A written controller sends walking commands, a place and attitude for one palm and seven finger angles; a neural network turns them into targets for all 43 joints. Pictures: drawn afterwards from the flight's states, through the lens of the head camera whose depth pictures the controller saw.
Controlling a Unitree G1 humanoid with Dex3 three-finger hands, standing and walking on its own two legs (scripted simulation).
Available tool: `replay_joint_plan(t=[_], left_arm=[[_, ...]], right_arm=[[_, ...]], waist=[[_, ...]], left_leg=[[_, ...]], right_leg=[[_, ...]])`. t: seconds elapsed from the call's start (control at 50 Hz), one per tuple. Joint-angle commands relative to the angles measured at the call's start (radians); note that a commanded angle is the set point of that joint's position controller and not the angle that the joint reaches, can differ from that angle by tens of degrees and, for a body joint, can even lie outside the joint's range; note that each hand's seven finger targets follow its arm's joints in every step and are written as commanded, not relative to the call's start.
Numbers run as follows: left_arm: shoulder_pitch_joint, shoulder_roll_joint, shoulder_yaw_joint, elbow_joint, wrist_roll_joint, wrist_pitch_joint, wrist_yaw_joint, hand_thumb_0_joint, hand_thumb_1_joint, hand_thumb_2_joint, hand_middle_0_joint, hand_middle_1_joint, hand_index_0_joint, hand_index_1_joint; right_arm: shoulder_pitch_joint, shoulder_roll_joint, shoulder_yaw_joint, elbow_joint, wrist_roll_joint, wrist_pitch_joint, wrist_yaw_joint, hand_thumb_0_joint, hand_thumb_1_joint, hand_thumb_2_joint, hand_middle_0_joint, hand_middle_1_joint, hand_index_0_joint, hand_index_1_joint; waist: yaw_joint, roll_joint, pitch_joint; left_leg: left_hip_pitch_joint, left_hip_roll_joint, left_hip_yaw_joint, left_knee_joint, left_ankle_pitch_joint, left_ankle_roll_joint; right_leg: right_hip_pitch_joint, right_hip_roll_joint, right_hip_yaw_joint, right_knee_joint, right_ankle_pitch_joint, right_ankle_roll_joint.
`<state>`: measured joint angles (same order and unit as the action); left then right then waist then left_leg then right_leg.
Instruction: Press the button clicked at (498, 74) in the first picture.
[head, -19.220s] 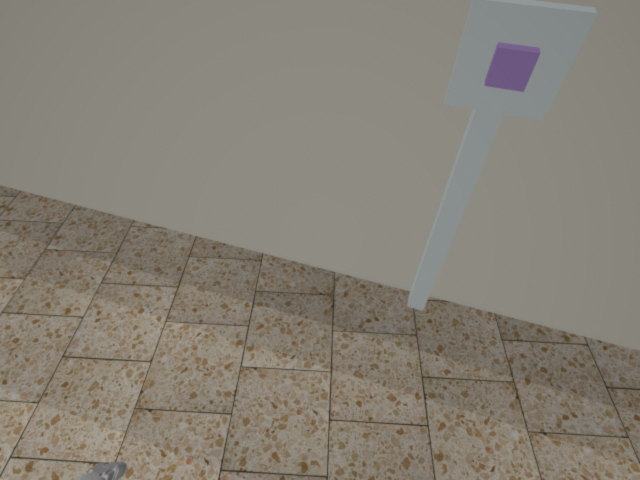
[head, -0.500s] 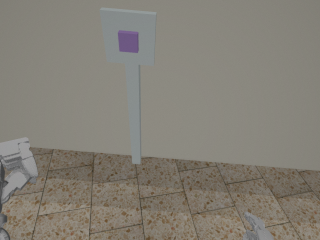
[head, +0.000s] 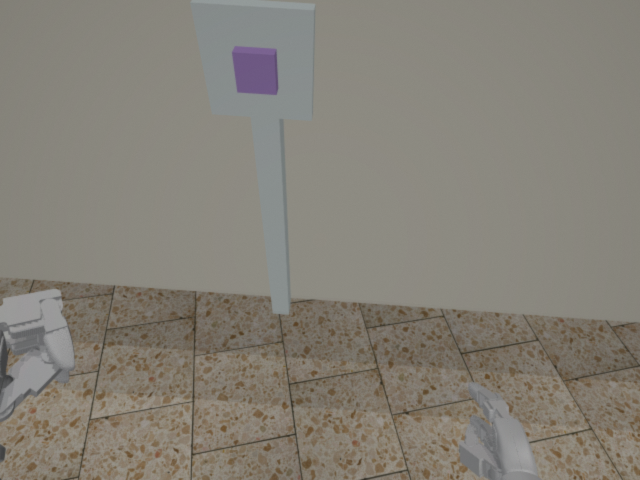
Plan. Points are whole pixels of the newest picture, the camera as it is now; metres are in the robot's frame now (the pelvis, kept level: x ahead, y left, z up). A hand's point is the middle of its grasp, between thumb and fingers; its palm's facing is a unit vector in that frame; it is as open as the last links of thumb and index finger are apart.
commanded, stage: stop stepping back and stand still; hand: left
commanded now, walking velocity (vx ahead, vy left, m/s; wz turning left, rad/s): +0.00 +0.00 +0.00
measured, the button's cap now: (256, 70) +0.73 +0.16 +0.15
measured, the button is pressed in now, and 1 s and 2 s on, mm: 0 0 0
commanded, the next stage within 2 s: let the arm hang, fingers relaxed in 0.02 s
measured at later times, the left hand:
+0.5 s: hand out of the picture -0.03 +0.20 -0.18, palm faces +0.07 -0.97 -0.22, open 3.7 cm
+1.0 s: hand out of the picture -0.03 +0.18 -0.18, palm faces +0.06 -0.98 -0.19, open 7.2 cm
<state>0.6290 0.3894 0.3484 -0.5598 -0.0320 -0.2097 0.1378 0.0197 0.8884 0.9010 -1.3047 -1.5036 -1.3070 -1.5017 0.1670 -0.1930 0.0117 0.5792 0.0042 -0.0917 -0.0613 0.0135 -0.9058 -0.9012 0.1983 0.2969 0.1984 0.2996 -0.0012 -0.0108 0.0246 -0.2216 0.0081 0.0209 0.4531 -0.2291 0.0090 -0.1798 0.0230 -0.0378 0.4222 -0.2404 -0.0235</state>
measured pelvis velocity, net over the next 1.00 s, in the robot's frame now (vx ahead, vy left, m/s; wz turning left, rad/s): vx -0.03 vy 0.01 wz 0.02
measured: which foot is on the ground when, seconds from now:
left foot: down 0.00-1.00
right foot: down 0.00-1.00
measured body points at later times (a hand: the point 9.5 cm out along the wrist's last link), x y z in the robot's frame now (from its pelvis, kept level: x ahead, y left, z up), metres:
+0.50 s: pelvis -0.03 +0.01 +0.00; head -0.01 +0.02 +0.45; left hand -0.03 +0.25 -0.16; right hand -0.01 -0.24 -0.15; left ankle +0.01 +0.11 -0.74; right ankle -0.01 -0.10 -0.74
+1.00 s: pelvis -0.03 +0.01 +0.00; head -0.02 +0.00 +0.45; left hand -0.04 +0.23 -0.16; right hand -0.04 -0.20 -0.17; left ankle +0.01 +0.11 -0.74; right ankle -0.01 -0.10 -0.74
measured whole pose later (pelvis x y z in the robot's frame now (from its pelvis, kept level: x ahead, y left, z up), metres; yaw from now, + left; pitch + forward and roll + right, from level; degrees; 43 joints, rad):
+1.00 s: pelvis -0.03 +0.01 +0.00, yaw +1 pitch -2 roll +0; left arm 0.28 0.14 0.02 1.13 0.01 0.00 0.03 0.01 0.91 0.90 -0.22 -0.33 -0.22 -0.33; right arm 0.31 -0.12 -0.01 1.10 -0.02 0.01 -0.02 0.00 -0.91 -0.90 0.20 0.30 0.20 0.30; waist -0.01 0.02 0.03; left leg -0.23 -0.01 0.01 0.45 -0.18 0.02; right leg -0.20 0.00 -0.06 0.44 -0.21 -0.02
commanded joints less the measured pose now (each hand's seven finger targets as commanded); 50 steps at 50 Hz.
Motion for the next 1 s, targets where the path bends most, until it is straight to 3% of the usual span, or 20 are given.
replay_joint_plan(t=[0.0,0.08,0.1,0.12,0.14,0.18,0.22,0.24,0.32,0.34,0.38,0.44,0.46,0.48,0.7,0.86,0.96,0.98], left_arm=[[0.035,0.136,0.117,-0.192,-0.013,-0.065,0.019,0.0,0.9,0.9,-1.3,-1.5,-1.3,-1.5],[0.008,0.141,0.114,-0.2,-0.012,-0.069,0.02,0.0,0.9,0.9,-1.3,-1.5,-1.3,-1.5],[-0.151,0.042,-0.254,0.64,0.084,0.088,-0.117,0.0,0.9,0.9,-1.3,-1.5,-1.3,-1.5],[-0.14,0.02,-0.22,0.681,0.069,0.164,-0.133,0.0,0.9,0.9,-1.263,-1.46,-1.263,-1.46],[-0.161,-0.015,-0.239,0.716,0.067,0.179,-0.136,0.0,0.9,0.9,-1.227,-1.42,-1.227,-1.42],[-0.239,-0.008,-0.256,0.813,0.071,0.189,-0.138,0.0,0.9,0.9,-1.153,-1.34,-1.153,-1.34],[-0.301,0.012,-0.263,0.947,0.072,0.195,-0.139,0.0,0.9,0.9,-1.08,-1.26,-1.08,-1.26],[-0.328,0.018,-0.268,1.019,0.069,0.198,-0.137,0.0,0.9,0.9,-1.043,-1.22,-1.043,-1.22],[-0.365,-0.011,-0.306,1.279,0.055,0.215,-0.125,0.0,0.9,0.9,-0.897,-1.06,-0.897,-1.06],[-0.36,-0.013,-0.311,1.332,0.052,0.215,-0.124,0.0,0.9,0.9,-0.86,-1.02,-0.86,-1.02],[-0.344,-0.022,-0.316,1.42,0.048,0.215,-0.124,0.0,0.9,0.9,-0.787,-0.94,-0.787,-0.94],[-0.311,-0.062,-0.303,1.513,0.049,0.211,-0.12,0.0,0.9,0.9,-0.677,-0.82,-0.677,-0.82],[-0.304,-0.053,-0.306,1.534,0.048,0.21,-0.12,0.0,0.9,0.9,-0.64,-0.78,-0.64,-0.78],[-0.306,-0.064,-0.31,1.553,0.046,0.209,-0.12,0.0,0.9,0.9,-0.603,-0.74,-0.603,-0.74],[-0.257,-0.098,-0.317,1.672,0.042,0.208,-0.109,0.0,0.9,0.9,-0.2,-0.3,-0.2,-0.3],[-0.252,-0.119,-0.313,1.678,0.045,0.202,-0.102,0.0,0.9,0.9,-0.2,-0.3,-0.2,-0.3],[-0.273,-0.126,-0.309,1.671,0.046,0.202,-0.102,0.0,0.9,0.9,-0.2,-0.3,-0.2,-0.3],[-0.28,-0.129,-0.309,1.671,0.045,0.201,-0.102,0.0,0.9,0.9,-0.2,-0.3,-0.2,-0.3]], right_arm=[[-0.065,-0.122,-0.048,-0.149,0.002,-0.043,-0.014,0.0,-0.9,-0.9,0.2,0.3,0.2,0.3],[-0.066,-0.127,-0.05,-0.151,0.0,-0.047,-0.021,0.0,-0.9,-0.9,0.2,0.3,0.2,0.3],[-0.099,-0.329,-0.103,0.105,0.011,-0.091,0.078,0.0,-0.9,-0.9,0.2,0.3,0.2,0.3],[-0.013,-0.259,-0.1,0.108,0.013,-0.023,0.079,0.0,-0.9,-0.9,0.2,0.3,0.2,0.3],[0.002,-0.225,-0.084,0.102,0.001,-0.001,0.075,0.0,-0.9,-0.9,0.2,0.3,0.2,0.3],[-0.001,-0.224,-0.068,0.094,-0.015,0.023,0.068,0.0,-0.9,-0.9,0.2,0.3,0.2,0.3],[-0.013,-0.23,-0.064,0.118,-0.026,0.04,0.064,0.0,-0.9,-0.9,0.2,0.3,0.2,0.3],[-0.009,-0.227,-0.063,0.136,-0.028,0.05,0.061,0.0,-0.9,-0.9,0.2,0.3,0.2,0.3],[0.01,-0.165,-0.032,0.236,-0.033,0.082,0.056,0.0,-0.9,-0.9,0.2,0.3,0.2,0.3],[0.015,-0.159,-0.027,0.258,-0.032,0.085,0.053,0.0,-0.9,-0.9,0.2,0.3,0.2,0.3],[0.036,-0.145,-0.024,0.302,-0.027,0.091,0.049,0.0,-0.9,-0.9,0.2,0.3,0.2,0.3],[0.09,-0.108,-0.03,0.356,-0.032,0.1,0.041,0.0,-0.9,-0.9,0.2,0.3,0.2,0.3],[0.109,-0.111,-0.033,0.369,-0.028,0.102,0.04,0.0,-0.9,-0.9,0.2,0.3,0.2,0.3],[0.132,-0.105,-0.035,0.385,-0.029,0.104,0.039,0.0,-0.9,-0.9,0.2,0.3,0.2,0.3],[0.243,-0.062,-0.038,0.489,-0.023,0.103,0.029,0.0,-0.9,-0.9,0.2,0.3,0.2,0.3],[0.241,-0.036,-0.041,0.501,-0.023,0.099,0.029,0.0,-0.9,-0.9,0.2,0.3,0.2,0.3],[0.226,-0.033,-0.041,0.504,-0.024,0.095,0.027,0.0,-0.9,-0.9,0.2,0.3,0.2,0.3],[0.222,-0.029,-0.04,0.502,-0.025,0.093,0.026,0.0,-0.9,-0.9,0.2,0.3,0.2,0.3]], waist=[[0.001,0.059,-0.132],[0.001,0.069,-0.119],[-0.043,0.096,-0.015],[-0.023,0.088,-0.111],[-0.016,0.052,-0.132],[-0.009,-0.093,-0.106],[-0.002,-0.166,-0.087],[-0.005,-0.161,-0.087],[0.0,0.076,-0.05],[0.003,0.108,-0.042],[0.006,0.107,-0.02],[0.004,0.169,-0.002],[0.004,0.111,-0.005],[-0.002,0.091,-0.002],[-0.002,0.006,0.069],[-0.003,-0.003,0.083],[-0.003,0.052,0.09],[-0.004,0.039,0.086]], left_leg=[[0.028,0.062,-0.071,-0.061,0.261,0.013],[0.026,0.06,-0.074,-0.083,0.229,0.012],[-0.071,0.089,-0.097,0.065,0.344,0.02],[-0.014,0.102,-0.086,0.057,0.346,0.016],[-0.049,0.119,-0.119,0.053,0.243,0.037],[-0.115,0.122,-0.168,0.027,0.187,0.063],[-0.115,0.086,-0.152,0.039,0.167,0.055],[-0.087,0.071,-0.138,0.044,0.171,0.048],[-0.067,0.07,-0.135,-0.041,0.123,0.035],[-0.069,0.073,-0.138,-0.061,0.097,0.035],[-0.08,0.072,-0.138,-0.086,0.011,0.032],[-0.087,0.064,-0.134,-0.105,-0.086,0.032],[-0.072,0.066,-0.133,-0.099,-0.082,0.033],[-0.066,0.065,-0.131,-0.1,-0.094,0.033],[-0.068,0.076,-0.138,-0.133,-0.102,0.042],[-0.045,0.064,-0.107,-0.106,-0.037,0.036],[-0.049,0.071,-0.119,-0.123,-0.036,0.033],[-0.051,0.074,-0.121,-0.125,-0.025,0.034]], right_leg=[[0.064,-0.077,0.083,-0.056,0.278,0.017],[0.057,-0.068,0.074,-0.068,0.241,0.021],[-0.103,-0.133,0.002,0.102,0.283,-0.007],[-0.108,-0.122,0.059,0.078,0.187,-0.008],[-0.111,-0.11,0.04,0.093,0.074,-0.007],[-0.076,-0.089,0.042,0.093,0.025,-0.011],[-0.056,-0.12,0.085,0.051,0.069,-0.032],[-0.058,-0.136,0.101,0.036,0.098,-0.043],[-0.03,-0.119,0.104,0.001,0.04,-0.033],[-0.017,-0.114,0.103,-0.011,0.021,-0.03],[-0.008,-0.113,0.097,-0.052,-0.042,-0.028],[-0.01,-0.114,0.103,-0.092,-0.089,-0.044],[-0.013,-0.114,0.097,-0.104,-0.095,-0.043],[-0.023,-0.117,0.098,-0.112,-0.113,-0.043],[-0.057,-0.11,0.076,-0.108,-0.134,-0.041],[-0.083,-0.121,0.089,-0.117,-0.12,-0.041],[-0.079,-0.111,0.083,-0.101,-0.083,-0.036],[-0.067,-0.114,0.08,-0.1,-0.066,-0.035]])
